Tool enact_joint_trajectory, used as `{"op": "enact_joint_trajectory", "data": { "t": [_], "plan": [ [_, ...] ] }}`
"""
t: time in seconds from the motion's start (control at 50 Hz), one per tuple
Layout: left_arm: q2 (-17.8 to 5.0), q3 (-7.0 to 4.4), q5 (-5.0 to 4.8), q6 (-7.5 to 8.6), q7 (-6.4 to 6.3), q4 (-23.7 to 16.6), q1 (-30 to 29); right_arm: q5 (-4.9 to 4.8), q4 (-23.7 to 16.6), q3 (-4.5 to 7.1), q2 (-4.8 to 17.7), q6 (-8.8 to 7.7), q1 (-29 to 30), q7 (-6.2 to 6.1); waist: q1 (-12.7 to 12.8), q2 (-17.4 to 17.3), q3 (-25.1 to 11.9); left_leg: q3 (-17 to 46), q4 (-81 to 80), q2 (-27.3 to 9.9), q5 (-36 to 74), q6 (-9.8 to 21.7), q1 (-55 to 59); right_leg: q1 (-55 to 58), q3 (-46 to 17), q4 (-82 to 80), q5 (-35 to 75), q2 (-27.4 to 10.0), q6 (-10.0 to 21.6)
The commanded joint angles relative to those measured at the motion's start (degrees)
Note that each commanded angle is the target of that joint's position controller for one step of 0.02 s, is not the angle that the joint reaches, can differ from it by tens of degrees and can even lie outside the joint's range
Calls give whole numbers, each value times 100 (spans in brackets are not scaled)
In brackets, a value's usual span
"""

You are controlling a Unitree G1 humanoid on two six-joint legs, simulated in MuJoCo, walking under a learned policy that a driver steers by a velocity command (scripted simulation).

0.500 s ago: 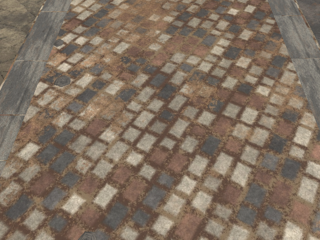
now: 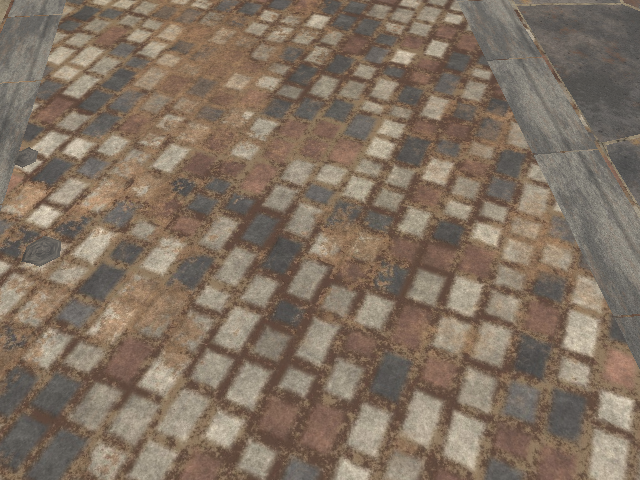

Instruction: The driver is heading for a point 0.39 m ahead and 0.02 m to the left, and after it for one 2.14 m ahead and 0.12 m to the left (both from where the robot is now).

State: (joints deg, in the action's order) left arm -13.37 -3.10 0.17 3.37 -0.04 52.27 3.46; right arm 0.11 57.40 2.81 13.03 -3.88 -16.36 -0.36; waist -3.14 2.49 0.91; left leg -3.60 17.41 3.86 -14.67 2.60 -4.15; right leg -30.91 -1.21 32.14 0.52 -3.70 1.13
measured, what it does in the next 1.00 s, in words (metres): walks ahead: right foot, then left foot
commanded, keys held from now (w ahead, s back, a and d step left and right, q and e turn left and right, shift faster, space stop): no key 0.98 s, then w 0.02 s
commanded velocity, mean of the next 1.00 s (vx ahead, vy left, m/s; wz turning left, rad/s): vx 0.04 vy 0.00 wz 0.00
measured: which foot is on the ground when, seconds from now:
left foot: down 0.00-0.06, up 0.08-0.28, down 0.30-1.00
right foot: up 0.00-0.02, down 0.04-1.00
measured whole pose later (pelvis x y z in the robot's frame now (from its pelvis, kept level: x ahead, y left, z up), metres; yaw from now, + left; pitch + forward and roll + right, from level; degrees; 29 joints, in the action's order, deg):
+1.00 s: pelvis +0.10 +0.01 -0.01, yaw +0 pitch -1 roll +0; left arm -12.2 -2.7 -0.2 -0.9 -2.2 63.3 7.3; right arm 0.3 62.6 1.4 10.7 -0.8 -15.1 -1.9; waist 0.0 0.3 2.2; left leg -1.5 28.2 -0.4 -19.7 0.1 -7.3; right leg -15.8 0.2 29.0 -11.9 -1.2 -0.7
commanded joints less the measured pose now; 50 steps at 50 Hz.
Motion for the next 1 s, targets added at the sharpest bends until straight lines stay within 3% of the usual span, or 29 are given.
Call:
{"op": "enact_joint_trajectory", "data": {
  "t": [0.02, 0.04, 0.06, 0.08, 0.1, 0.12, 0.16, 0.2, 0.24, 0.26, 0.3, 0.32, 0.34, 0.38, 0.46, 0.68, 0.98, 1.0],
  "plan": [
    [-633, -164, 65, 91, 14, -97, 414, -85, -159, 159, 847, 28, 188, -61, 479, -618, -393, 590, 600, -1389, 3329, 533, -69, 1174, 104, -713, 373, 178, 212],
    [-965, -257, 115, 111, -21, 3, 689, -17, -137, 141, 776, 17, -56, -68, 467, -290, -638, 454, 1111, -1032, 2961, 268, -237, 1919, -137, -801, 2265, -78, 353],
    [-1228, -283, 171, 103, -54, 23, 889, 95, -93, 72, 528, -35, -551, -60, 198, 283, -1184, 260, 1912, -599, 1359, -20, -1081, 3241, -775, -314, 4183, -797, 800],
    [-843, -184, 143, 27, -66, 142, 1120, 61, 90, -57, 140, -16, -970, -64, 251, 1027, -1706, 268, 2811, -341, -858, -298, -1632, 3858, -1537, -341, 4364, -1526, 1565],
    [-500, -78, 54, -20, -37, 179, 1143, -13, 20, -7, 401, 79, -580, -69, 423, 982, -1644, 486, 3469, -345, -2422, -457, -1906, 3599, -1930, -681, 3432, -1656, 1744],
    [-535, -46, 39, -28, -11, 162, 929, -82, -91, 50, 614, 183, -243, -92, 408, 708, -1358, 659, 3803, -473, -2644, -488, -2158, 3195, -1909, -903, 2225, -1534, 1603],
    [-700, -65, 60, -54, -48, 19, 312, -72, -106, 105, 655, 396, 55, -191, 257, 329, -867, 699, 3690, -696, -2078, -543, -2128, 2208, -1732, -1372, 348, -1334, 1305],
    [-687, -66, 105, -124, -102, -68, -165, -48, -26, 96, 509, 510, -16, -254, 65, 519, -644, 590, 2934, -737, -1527, -555, -1519, 1378, -1347, -1687, -676, -1008, 1027],
    [-640, -62, 95, -190, -136, -30, -240, -20, 136, 72, 349, 508, -172, -253, -21, 537, -668, 359, 2085, -605, -558, -481, -807, 994, -911, -1731, -1151, -717, 882],
    [-625, -60, 41, -214, -146, 17, -216, 3, 223, 68, 306, 502, -271, -230, -78, 507, -682, 235, 1591, -521, 4, -418, -479, 894, -759, -1708, -1575, -610, 793],
    [-488, -24, -40, -228, -141, 175, 69, 133, 221, 73, 426, 524, -185, -179, -10, 267, -461, 319, 961, -627, 428, -213, -241, 704, -589, -1699, -2729, -381, 388],
    [-485, -20, -3, -232, -131, 221, 177, 149, 125, 78, 603, 530, -63, -188, 127, 42, -208, 619, 615, -941, 51, -52, -439, 645, -485, -1537, -2953, -241, 189],
    [-430, -38, 2, -246, -147, 187, 255, 68, 174, 129, 851, 504, 75, -186, 375, -606, 49, 660, 519, -928, -1106, 82, -1343, 1137, -76, -1401, -2539, 122, 26],
    [-446, -43, 36, -240, -189, 242, 229, 72, 175, 57, 553, 362, 313, -175, 403, -798, 175, 715, 109, -891, -1440, -56, -2011, 1950, 24, -915, -1638, 175, 5],
    [-432, -50, 20, -242, -182, 432, 404, 32, 252, 46, 522, 200, 179, -164, 360, -547, 12, 596, 324, -797, -361, -187, -1531, 2039, 21, -713, -713, 132, 155],
    [-471, -54, -30, -325, -185, 714, 451, 7, 369, -12, 431, 258, -118, -164, 284, -267, -142, 445, 581, -694, 735, -147, -1081, 2214, 39, -497, 164, 113, 116],
    [-470, -51, -36, -399, -236, 960, 422, 19, 438, -58, 319, 287, -233, -174, 317, -311, 47, 374, 445, -631, 543, -160, -1072, 2228, 24, -558, -62, 114, 55],
    [-402, -36, -35, -405, -234, 1029, 516, 11, 506, -60, 291, 295, -368, -180, 307, -354, -63, 357, 357, -605, -91, -125, -1025, 2259, 131, -522, -677, 208, 51]
  ]
}}
Velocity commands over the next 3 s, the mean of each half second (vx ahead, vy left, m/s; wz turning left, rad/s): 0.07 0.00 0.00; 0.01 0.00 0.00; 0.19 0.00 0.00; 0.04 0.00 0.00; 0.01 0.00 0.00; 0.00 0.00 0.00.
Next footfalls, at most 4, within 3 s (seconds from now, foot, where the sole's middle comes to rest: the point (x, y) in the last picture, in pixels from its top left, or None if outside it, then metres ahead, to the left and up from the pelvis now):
0.04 right None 0.19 -0.12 -0.78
0.30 left None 0.09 0.13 -0.78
1.60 left None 0.35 0.10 -0.78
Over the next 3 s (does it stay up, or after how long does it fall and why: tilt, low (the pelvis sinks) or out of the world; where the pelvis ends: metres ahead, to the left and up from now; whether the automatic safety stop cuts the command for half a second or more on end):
stays up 0.24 -0.01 -0.01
